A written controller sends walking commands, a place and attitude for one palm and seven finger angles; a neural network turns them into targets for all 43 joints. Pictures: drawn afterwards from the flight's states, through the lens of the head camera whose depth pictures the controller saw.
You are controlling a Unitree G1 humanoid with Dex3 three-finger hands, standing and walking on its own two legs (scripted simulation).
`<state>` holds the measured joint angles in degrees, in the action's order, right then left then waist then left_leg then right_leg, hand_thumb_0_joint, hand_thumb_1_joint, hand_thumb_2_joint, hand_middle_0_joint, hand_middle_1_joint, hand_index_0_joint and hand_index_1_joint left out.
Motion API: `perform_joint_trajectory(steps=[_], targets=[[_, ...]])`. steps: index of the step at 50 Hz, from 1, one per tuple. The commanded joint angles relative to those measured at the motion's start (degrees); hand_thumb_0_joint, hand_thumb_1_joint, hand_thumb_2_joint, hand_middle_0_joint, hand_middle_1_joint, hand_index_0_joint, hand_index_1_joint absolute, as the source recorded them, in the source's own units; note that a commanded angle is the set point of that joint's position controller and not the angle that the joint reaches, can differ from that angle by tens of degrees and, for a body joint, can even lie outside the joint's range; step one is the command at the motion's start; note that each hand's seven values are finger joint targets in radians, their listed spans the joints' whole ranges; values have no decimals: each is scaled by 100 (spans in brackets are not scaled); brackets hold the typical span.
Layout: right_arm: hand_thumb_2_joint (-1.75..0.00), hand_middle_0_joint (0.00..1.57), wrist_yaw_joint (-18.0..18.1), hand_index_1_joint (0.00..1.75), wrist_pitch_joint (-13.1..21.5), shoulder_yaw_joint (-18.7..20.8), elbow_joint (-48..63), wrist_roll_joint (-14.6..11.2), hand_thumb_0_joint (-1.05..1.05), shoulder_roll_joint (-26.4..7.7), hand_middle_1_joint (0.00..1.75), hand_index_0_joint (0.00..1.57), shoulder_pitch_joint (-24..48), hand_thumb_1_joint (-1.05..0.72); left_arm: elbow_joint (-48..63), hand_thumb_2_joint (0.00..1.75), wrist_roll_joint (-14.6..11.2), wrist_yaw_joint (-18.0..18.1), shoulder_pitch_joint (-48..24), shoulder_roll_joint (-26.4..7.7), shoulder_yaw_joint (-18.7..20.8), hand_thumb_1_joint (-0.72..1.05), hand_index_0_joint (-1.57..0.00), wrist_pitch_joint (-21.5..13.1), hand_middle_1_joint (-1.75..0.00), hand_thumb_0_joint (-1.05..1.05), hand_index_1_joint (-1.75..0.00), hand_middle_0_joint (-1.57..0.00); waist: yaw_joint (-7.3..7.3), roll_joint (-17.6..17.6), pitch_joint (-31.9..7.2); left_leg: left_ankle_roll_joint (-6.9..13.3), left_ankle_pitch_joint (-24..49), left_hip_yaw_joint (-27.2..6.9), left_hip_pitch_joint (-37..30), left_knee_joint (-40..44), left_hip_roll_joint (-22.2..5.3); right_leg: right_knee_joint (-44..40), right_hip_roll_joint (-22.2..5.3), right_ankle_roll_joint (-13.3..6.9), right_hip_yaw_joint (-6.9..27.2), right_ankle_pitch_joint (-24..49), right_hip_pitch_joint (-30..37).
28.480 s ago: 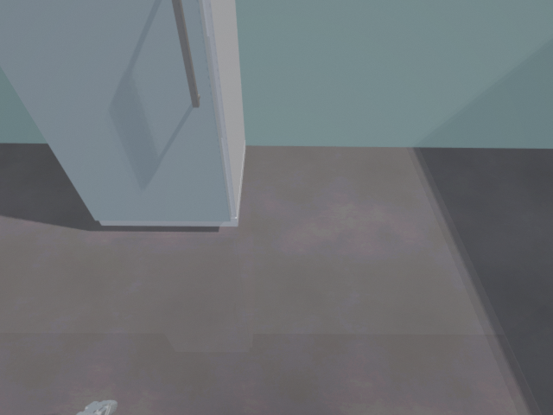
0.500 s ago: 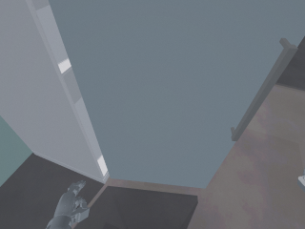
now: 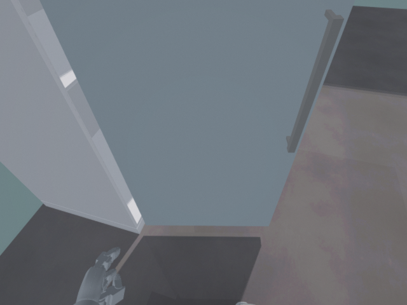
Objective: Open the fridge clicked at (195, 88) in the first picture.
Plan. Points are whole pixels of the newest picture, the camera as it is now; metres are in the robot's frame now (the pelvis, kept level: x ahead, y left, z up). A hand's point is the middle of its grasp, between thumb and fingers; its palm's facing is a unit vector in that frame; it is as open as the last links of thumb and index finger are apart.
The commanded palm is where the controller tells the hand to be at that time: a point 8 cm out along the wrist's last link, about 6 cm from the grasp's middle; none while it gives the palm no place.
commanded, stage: step back with the hand held close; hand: right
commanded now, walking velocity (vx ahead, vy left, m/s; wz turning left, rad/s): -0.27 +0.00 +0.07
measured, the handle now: (306, 94) +0.55 -0.24 +0.12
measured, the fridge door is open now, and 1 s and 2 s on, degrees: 74 74 74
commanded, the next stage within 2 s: stop stepping back and stand still in 0.64 s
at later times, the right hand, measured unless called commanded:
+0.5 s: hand out of the picture +0.15 -0.24 +0.18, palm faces +0.33 +0.85 -0.42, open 7.4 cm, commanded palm +0.08 -0.29 +0.19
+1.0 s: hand out of the picture +0.05 -0.29 +0.18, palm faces +0.33 +0.85 -0.42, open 7.4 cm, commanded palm +0.02 -0.33 +0.19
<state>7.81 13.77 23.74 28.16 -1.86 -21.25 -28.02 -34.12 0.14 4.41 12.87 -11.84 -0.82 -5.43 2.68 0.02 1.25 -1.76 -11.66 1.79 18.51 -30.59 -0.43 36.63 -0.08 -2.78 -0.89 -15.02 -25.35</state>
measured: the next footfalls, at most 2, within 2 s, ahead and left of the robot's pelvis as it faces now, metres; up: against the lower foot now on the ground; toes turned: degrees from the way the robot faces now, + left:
left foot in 0.28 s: -0.07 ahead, +0.13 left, +0.00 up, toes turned -3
right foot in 0.62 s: +0.05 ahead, -0.08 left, +0.00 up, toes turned +3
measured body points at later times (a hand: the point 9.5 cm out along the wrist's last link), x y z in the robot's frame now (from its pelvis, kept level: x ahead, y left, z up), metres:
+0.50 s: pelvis -0.07 +0.00 +0.00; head -0.05 -0.03 +0.45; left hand +0.12 +0.24 -0.06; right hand +0.12 -0.29 +0.20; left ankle -0.11 +0.13 -0.73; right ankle +0.09 -0.08 -0.72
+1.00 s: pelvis -0.15 -0.04 +0.01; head -0.16 -0.08 +0.46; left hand -0.01 +0.20 -0.06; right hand +0.03 -0.33 +0.20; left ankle -0.22 +0.08 -0.73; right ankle -0.03 -0.09 -0.71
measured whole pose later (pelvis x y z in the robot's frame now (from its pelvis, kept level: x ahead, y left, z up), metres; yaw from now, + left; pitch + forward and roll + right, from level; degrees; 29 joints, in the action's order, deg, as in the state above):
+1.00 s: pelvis -0.15 -0.04 +0.01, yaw +6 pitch +0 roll +4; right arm 7.4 10.3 23.4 32.1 -4.4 -26.4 -33.7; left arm -36.9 1.5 3.8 13.1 -10.7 -1.1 -5.9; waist 1.9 0.7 -2.4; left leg 1.8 -16.9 1.1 6.6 -23.9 3.4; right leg 35.8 0.9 1.1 -0.6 -13.7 -28.2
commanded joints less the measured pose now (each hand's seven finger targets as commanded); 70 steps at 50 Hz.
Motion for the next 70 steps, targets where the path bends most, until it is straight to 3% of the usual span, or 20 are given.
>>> perform_joint_trajectory(steps=[1, 6, 13, 17, 22, 26, 30, 32, 34, 37, 43, 45, 47, 49, 53, 56, 57, 59, 62, 70], targets=[[-90, 20, 212, 30, 442, 618, 1246, -26, 0, -1341, 30, 20, 797, -90, 740, 90, 17, 105, -443, -838, 363, 90, -20, -394, -30, 0, -30, -20, -322, -58, -471, 457, -1508, -907, 818, 1329, -548, -561, -140, 127, 499, -1003, 850], [-90, 20, 128, 30, 595, 996, 1303, 71, 0, -1440, 30, 20, 473, -90, 988, 90, 6, 160, -686, -954, 425, 90, -20, -496, -30, 0, -30, -20, -126, -1731, -620, 57, -317, -248, -1899, -1526, 638, -3062, -1504, -551, 2255, -2966, -1778], [-90, 20, -29, 30, 747, 860, 1285, -195, 0, -1350, 30, 20, -177, -90, 628, 90, 92, -48, -488, -749, 431, 90, -20, -547, -30, 0, -30, -20, -204, -806, -900, 388, -564, -693, -512, 1041, 136, -1793, -1031, 22, 1211, -389, 692], [-90, 20, 31, 30, 699, 596, 1433, -168, 0, -1460, 30, 20, 668, -90, 494, 90, -9, 69, -482, -750, 485, 90, -20, -467, -30, 0, -30, -20, -310, 178, -2005, -191, 2633, -584, 158, 829, -21, -695, -667, 141, 51, 3422, 3158], [-90, 20, -21, 30, 486, 967, 1113, -294, 0, -1615, 30, 20, -84, -90, 844, 90, -23, 34, -794, -703, 465, 90, -20, -213, -30, 0, -30, -20, -213, -493, -1206, 71, -100, -628, 228, 1039, 64, -1392, -685, 133, 307, 363, 1800], [-90, 20, 69, 30, 471, 997, 1242, -264, 0, -1827, 30, 20, -52, -90, 760, 90, 28, 14, -748, -609, 430, 90, -20, -129, -30, 0, -30, -20, -269, 550, -416, 989, -1650, -1793, 2295, 2362, -1316, 1100, 114, 504, 119, -274, 1984], [-90, 20, 14, 30, 426, 658, 950, -131, 0, -1600, 30, 20, 549, -90, 816, 90, 2, 141, -705, -791, 266, 90, -20, -121, -30, 0, -30, -20, -294, -404, 137, 199, 1460, -588, 400, 652, 48, -1489, -364, 238, 577, 2119, 904], [-90, 20, -36, 30, 477, 805, 787, -196, 0, -1711, 30, 20, 349, -90, 844, 90, -48, 140, -613, -903, 398, 90, -20, -198, -30, 0, -30, -20, -165, -1144, -800, 112, -125, -361, -276, -454, 583, -2154, -1226, -18, 1367, 2923, 1372], [-90, 20, -78, 30, 470, 733, 1231, -198, 0, -1463, 30, 20, 290, -90, 848, 90, 119, 51, -686, -920, 483, 90, -20, -330, -30, 0, -30, -20, -60, -1565, -1491, 173, -1629, -665, -931, -1883, 618, -2765, -1860, -305, 2065, 747, 691], [-90, 20, -21, 30, 342, 615, 1432, -252, 0, -1247, 30, 20, -357, -90, 779, 90, 50, -65, -546, -801, 485, 90, -20, -469, -30, 0, -30, -20, -51, -969, -1551, 187, -1604, -422, -425, -1489, 499, -2661, -1575, -496, 1519, 275, 1178], [-90, 20, 83, 30, 23, 713, 1652, -266, 0, -1419, 30, 20, -555, -90, 777, 90, 115, 13, -406, -720, 357, 90, -20, -452, -30, 0, -30, -20, -183, -1307, -1130, 419, -1458, 329, -1628, 1177, 780, -3040, -609, 698, 737, -1599, 739], [-90, 20, 89, 30, -7, 869, 1588, -248, 0, -1640, 30, 20, -467, -90, 664, 90, 117, 35, -259, -682, 352, 90, -20, -318, -30, 0, -30, -20, -267, -321, -1021, 745, -1323, -367, -404, 2059, -154, -1049, -4, 631, -159, -583, 1632], [-90, 20, 173, 30, -28, 1001, 1564, -326, 0, -1714, 30, 20, 118, -90, 493, 90, 233, 41, -390, -635, 264, 90, -20, -269, -30, 0, -30, -20, -297, 182, -1069, 1245, -1388, -1147, 731, 2178, -1405, 631, -79, 453, 126, 36, 1975], [-90, 20, 130, 30, -300, 460, 750, -247, 0, -1117, 30, 20, 314, -90, 424, 90, 7, 97, -369, -759, 441, 90, -20, -279, -30, 0, -30, -20, -392, 1240, -257, 1343, -3087, -1537, 1528, 2147, -1472, 1601, -5, 441, 501, -425, 1358], [-90, 20, 200, 30, -192, 240, 433, 14, 0, -1132, 30, 20, 1377, -90, 340, 90, -19, 160, -551, -801, 268, 90, -20, -304, -30, 0, -30, -20, -464, -320, 546, 758, -2024, -671, 762, 856, -771, -735, -296, 105, 382, -718, 881], [-90, 20, 190, 30, 121, 544, 1411, -47, 0, -1518, 30, 20, 1414, -90, 433, 90, 50, 154, -486, -742, 199, 90, -20, -579, -30, 0, -30, -20, -397, -2194, -32, 244, -1882, -82, 974, -1441, 358, -2884, -1508, -116, 3228, -1677, 1449], [-90, 20, 184, 30, 179, 503, 1591, -35, 0, -1424, 30, 20, 1342, -90, 462, 90, 135, 96, -449, -627, 192, 90, -20, -663, -30, 0, -30, -20, -379, -1699, 4, 286, -1867, -407, 877, -2080, 359, -3328, -1690, 112, 3732, -2181, 1209], [-90, 20, 174, 30, 147, 514, 1601, -4, 0, -1304, 30, 20, 647, -90, 481, 90, 135, -37, -434, -617, 237, 90, -20, -715, -30, 0, -30, -20, -245, -869, -106, 318, -1273, -463, 290, -1876, 211, -3298, -1502, 224, 2761, -2065, 830], [-90, 20, 166, 30, 63, 573, 1364, 15, 0, -1177, 30, 20, -341, -90, 545, 90, 125, -91, -445, -606, 226, 90, -20, -648, -30, 0, -30, -20, -189, -1320, -449, 292, -1202, 177, -736, -858, 408, -3287, -1052, 340, 1418, -1976, 524], [-90, 20, 133, 30, -93, 684, 538, -63, 0, -1347, 30, 20, -4, -90, 578, 90, 180, 91, -284, -649, 313, 90, -20, -274, -30, 0, -30, -20, -337, -106, -515, 703, -969, -458, -1615, 1353, -311, -1584, -486, 359, 620, -976, 265]])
